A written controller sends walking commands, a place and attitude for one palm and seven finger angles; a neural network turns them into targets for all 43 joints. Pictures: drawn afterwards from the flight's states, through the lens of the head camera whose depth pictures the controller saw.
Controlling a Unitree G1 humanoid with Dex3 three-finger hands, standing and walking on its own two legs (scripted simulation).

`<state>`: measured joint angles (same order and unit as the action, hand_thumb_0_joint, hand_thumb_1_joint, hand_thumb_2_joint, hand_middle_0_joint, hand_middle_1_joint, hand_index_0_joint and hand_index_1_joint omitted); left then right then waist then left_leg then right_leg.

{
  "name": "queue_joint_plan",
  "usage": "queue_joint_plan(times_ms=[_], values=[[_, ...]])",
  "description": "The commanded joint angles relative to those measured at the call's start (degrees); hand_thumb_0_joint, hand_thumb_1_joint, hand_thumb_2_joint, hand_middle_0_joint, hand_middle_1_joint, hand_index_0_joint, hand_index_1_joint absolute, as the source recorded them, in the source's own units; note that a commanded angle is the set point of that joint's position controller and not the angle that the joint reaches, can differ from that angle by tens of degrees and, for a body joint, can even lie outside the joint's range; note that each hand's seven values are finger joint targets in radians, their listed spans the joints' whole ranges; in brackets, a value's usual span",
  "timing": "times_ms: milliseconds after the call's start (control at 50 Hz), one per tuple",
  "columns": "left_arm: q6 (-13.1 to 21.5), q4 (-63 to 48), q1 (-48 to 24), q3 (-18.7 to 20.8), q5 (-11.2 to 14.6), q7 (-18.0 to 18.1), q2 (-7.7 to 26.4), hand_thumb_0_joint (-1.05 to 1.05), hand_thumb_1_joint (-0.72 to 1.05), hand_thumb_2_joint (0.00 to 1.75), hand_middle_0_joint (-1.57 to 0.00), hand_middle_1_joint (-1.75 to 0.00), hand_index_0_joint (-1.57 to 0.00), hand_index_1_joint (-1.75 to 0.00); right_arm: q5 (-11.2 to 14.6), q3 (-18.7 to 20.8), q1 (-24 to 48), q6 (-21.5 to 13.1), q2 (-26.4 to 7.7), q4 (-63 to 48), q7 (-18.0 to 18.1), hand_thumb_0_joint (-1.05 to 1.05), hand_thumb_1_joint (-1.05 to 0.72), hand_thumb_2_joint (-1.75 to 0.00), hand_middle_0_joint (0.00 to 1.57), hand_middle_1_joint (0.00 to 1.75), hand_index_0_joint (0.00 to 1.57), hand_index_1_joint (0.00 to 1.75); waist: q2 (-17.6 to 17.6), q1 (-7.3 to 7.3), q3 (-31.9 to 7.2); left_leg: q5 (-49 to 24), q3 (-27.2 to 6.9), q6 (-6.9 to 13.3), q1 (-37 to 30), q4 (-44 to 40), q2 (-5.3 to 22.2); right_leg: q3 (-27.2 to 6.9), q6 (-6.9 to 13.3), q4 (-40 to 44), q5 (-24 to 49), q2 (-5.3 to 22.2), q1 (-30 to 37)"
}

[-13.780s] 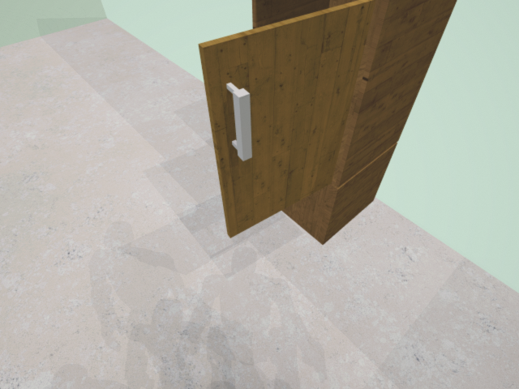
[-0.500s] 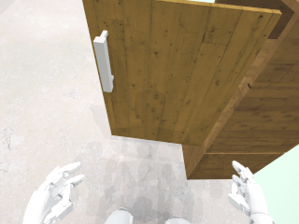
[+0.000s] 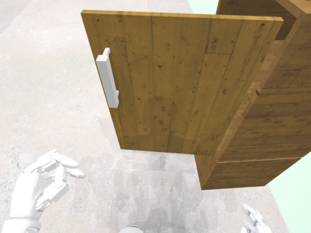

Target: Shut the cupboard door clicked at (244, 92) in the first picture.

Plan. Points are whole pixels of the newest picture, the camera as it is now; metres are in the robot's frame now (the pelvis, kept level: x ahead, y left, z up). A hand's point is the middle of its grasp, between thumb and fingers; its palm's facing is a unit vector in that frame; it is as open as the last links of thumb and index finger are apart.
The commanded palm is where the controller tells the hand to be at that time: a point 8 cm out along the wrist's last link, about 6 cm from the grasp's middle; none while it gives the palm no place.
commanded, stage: raise the hand and make a fist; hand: left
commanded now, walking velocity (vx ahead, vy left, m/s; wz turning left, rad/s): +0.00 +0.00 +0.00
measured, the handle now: (110, 79) +0.47 +0.16 +0.14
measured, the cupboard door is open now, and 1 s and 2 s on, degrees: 82 82 82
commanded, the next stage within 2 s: bring the fist close to the handle in 0.98 s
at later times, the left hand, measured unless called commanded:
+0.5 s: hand (62, 168) +0.22 +0.21 +0.12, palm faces -0.02 -1.00 -0.05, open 3.1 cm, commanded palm +0.20 +0.26 +0.14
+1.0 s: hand (65, 154) +0.24 +0.19 +0.15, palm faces +0.06 -1.00 -0.07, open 3.1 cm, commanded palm +0.20 +0.24 +0.15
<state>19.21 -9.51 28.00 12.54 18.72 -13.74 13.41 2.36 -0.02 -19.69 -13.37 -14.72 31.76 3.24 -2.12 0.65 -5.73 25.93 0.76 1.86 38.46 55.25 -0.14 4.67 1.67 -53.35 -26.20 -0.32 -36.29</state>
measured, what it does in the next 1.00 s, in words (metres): stands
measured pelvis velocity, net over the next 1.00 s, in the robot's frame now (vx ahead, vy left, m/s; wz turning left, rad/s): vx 0.01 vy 0.00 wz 0.01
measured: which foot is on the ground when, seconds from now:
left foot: down 0.00-1.00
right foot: down 0.00-1.00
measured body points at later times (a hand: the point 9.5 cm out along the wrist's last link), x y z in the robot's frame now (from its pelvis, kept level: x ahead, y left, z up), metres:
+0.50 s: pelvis +0.00 +0.02 +0.03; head +0.00 +0.02 +0.48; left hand +0.22 +0.26 +0.12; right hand +0.20 -0.19 -0.03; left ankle +0.02 +0.10 -0.68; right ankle +0.01 -0.10 -0.68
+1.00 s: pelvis +0.01 +0.00 +0.03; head +0.00 -0.02 +0.48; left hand +0.23 +0.25 +0.16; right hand +0.18 -0.23 -0.03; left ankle +0.02 +0.10 -0.68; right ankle +0.01 -0.10 -0.68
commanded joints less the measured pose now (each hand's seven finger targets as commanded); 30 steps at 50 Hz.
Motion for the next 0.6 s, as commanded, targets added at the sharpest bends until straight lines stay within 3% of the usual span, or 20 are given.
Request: queue_joint_plan(times_ms=[0,40,100,140,160,200,260,300,320,380,400,460,500,560,580], values=[[2.4,-8.7,-5.9,-3.4,-0.1,-4.1,5.7,0.00,0.90,0.90,-1.06,-1.24,-1.06,-1.24,0.6,2.2,6.8,-5.5,-7.2,-9.9,0.7,0.00,-0.90,-0.90,0.20,0.30,0.20,0.30,1.9,-1.63,-4.8,-9.3,-4.5,-0.1,-5.4,-9.2,0.0,-3.6,-0.6,9.9,7.4,-0.6,2.8],[1.1,-11.4,-7.5,-0.9,-0.2,-3.7,8.4,0.00,0.90,0.90,-1.10,-1.28,-1.10,-1.28,0.8,2.2,7.0,-5.9,-7.3,-10.5,1.2,0.00,-0.90,-0.90,0.20,0.30,0.20,0.30,0.8,-0.58,-8.4,-7.6,-4.8,0.0,-7.5,-11.1,-0.1,-2.9,-0.4,10.5,5.0,-0.4,4.5],[0.0,-14.8,-8.4,5.3,-0.4,-0.2,12.7,0.00,0.90,0.90,-1.15,-1.34,-1.15,-1.34,0.5,1.8,7.9,-5.5,-6.7,-10.4,1.5,0.00,-0.90,-0.90,0.20,0.30,0.20,0.30,-1.0,1.83,-11.3,-10.0,-5.4,-0.5,-10.5,-13.6,0.2,-1.5,0.1,9.6,8.3,-0.9,8.1],[0.0,-17.8,-7.8,4.4,-0.2,2.0,10.1,0.00,0.90,0.90,-1.19,-1.38,-1.19,-1.38,0.6,1.2,8.2,-5.3,-5.6,-10.9,1.2,0.00,-0.90,-0.90,0.20,0.30,0.20,0.30,-3.3,2.26,-11.8,-13.6,-5.7,-1.2,-13.4,-15.1,0.7,-0.2,0.3,9.0,11.7,-1.1,9.2],[-0.1,-18.3,-7.9,3.5,-0.1,2.7,8.9,0.00,0.90,0.90,-1.21,-1.40,-1.21,-1.40,0.6,1.0,8.4,-5.3,-5.4,-10.8,1.0,0.00,-0.90,-0.90,0.20,0.30,0.20,0.30,-4.5,2.12,-10.9,-15.0,-5.8,-1.5,-14.2,-15.5,0.8,0.1,0.4,9.0,12.7,-1.2,9.1],[-1.5,-16.0,-8.9,2.3,-0.3,3.2,7.8,0.00,0.90,0.90,-1.24,-1.44,-1.24,-1.44,0.6,0.5,8.5,-4.9,-5.7,-10.2,0.6,0.00,-0.90,-0.90,0.20,0.30,0.20,0.30,-3.7,1.47,-7.0,-14.1,-6.3,-1.7,-13.7,-16.5,1.2,0.4,0.4,10.2,12.3,-1.5,8.6],[-5.2,-12.2,-9.8,-2.2,-1.4,1.5,5.2,0.00,0.90,0.90,-1.30,-1.50,-1.30,-1.50,1.1,0.3,8.2,-4.8,-6.4,-10.0,0.2,0.00,-0.90,-0.90,0.20,0.30,0.20,0.30,-1.8,-0.26,-3.1,-12.7,-6.5,-1.5,-14.0,-17.9,1.6,0.5,-0.1,12.2,12.0,-1.4,7.9],[-8.6,-8.9,-10.5,-2.9,-2.0,-0.1,5.8,0.00,0.90,0.90,-1.30,-1.50,-1.30,-1.50,1.3,0.2,8.2,-4.6,-6.8,-9.7,0.3,0.00,-0.90,-0.90,0.20,0.30,0.20,0.30,-0.7,-0.50,-0.5,-11.3,-6.5,-1.2,-13.7,-18.9,1.5,0.1,0.0,14.0,12.0,-1.2,8.9],[-9.9,-9.7,-11.8,-3.6,-2.0,-0.7,5.5,0.00,0.90,0.90,-1.30,-1.50,-1.30,-1.50,1.5,0.0,8.3,-4.5,-6.8,-10.0,0.5,0.00,-0.90,-0.90,0.20,0.30,0.20,0.30,0.1,-0.65,-0.6,-10.4,-6.4,-1.0,-13.9,-19.4,1.5,0.2,-0.2,14.8,11.6,-1.1,9.3],[-11.9,-11.6,-15.5,0.1,-1.8,-0.7,9.0,0.00,0.90,0.90,-1.30,-1.50,-1.30,-1.50,1.4,-0.3,9.3,-4.5,-6.7,-10.3,1.1,0.00,-0.90,-0.90,0.20,0.30,0.20,0.30,0.6,0.16,-2.6,-9.6,-6.1,-0.8,-15.5,-20.8,1.2,0.0,-0.3,16.3,10.7,-0.9,11.6],[-11.7,-13.3,-17.4,2.7,-1.6,0.0,11.5,0.00,0.90,0.90,-1.30,-1.50,-1.30,-1.50,1.1,-0.4,9.5,-4.4,-6.8,-10.0,1.3,0.00,-0.90,-0.90,0.20,0.30,0.20,0.30,0.7,0.67,-2.9,-10.2,-6.3,-0.8,-16.2,-21.1,1.1,-0.4,0.0,16.8,11.0,-0.9,13.1],[-9.7,-18.0,-21.9,4.2,-1.6,1.6,11.9,0.00,0.90,0.90,-1.30,-1.50,-1.30,-1.50,0.9,-0.9,10.2,-4.9,-5.7,-9.9,1.2,0.00,-0.90,-0.90,0.20,0.30,0.20,0.30,-3.2,1.23,-7.0,-14.6,-6.0,-1.3,-20.6,-21.9,1.1,0.0,0.1,16.7,13.3,-1.0,14.7],[-8.7,-17.9,-22.4,5.3,-1.2,2.6,12.6,0.00,0.90,0.90,-1.30,-1.50,-1.30,-1.50,0.6,-1.1,10.0,-5.2,-5.7,-8.9,1.0,0.00,-0.90,-0.90,0.20,0.30,0.20,0.30,-3.0,1.39,-7.0,-16.8,-5.8,-1.4,-21.4,-21.9,1.1,-0.2,0.2,17.4,15.1,-1.1,15.9],[-9.5,-14.9,-22.4,2.0,-1.4,1.7,9.4,0.00,0.90,0.90,-1.30,-1.50,-1.30,-1.50,1.1,-1.1,10.0,-5.8,-5.7,-7.6,0.5,0.00,-0.90,-0.90,0.20,0.30,0.20,0.30,-4.9,0.52,-4.9,-18.5,-5.7,-1.8,-22.5,-22.6,1.3,0.1,0.1,18.3,16.4,-1.0,15.5],[-10.6,-12.0,-20.5,1.1,-1.4,1.0,8.3,0.00,0.90,0.90,-1.30,-1.50,-1.30,-1.50,1.2,-0.9,9.8,-5.9,-5.9,-7.2,0.4,0.00,-0.90,-0.90,0.20,0.30,0.20,0.30,-4.0,0.52,-3.9,-17.8,-5.6,-1.8,-22.0,-22.9,1.3,0.2,0.0,18.7,16.2,-1.0,15.5]])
